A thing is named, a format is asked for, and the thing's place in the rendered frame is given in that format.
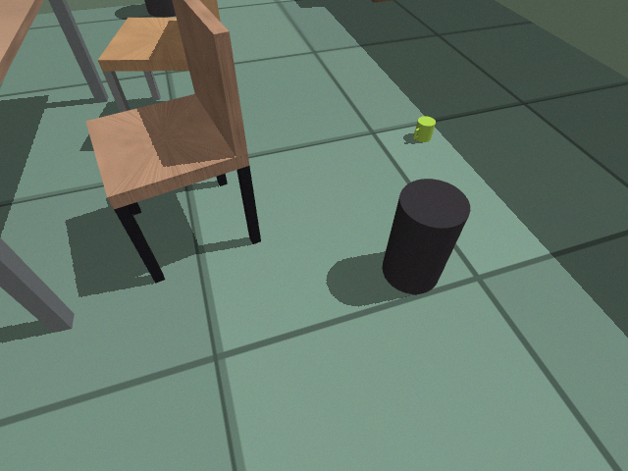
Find table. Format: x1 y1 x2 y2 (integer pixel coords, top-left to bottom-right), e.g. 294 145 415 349
0 0 108 333

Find chair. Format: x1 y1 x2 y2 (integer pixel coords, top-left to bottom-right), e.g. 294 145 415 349
98 0 220 113
86 0 261 284

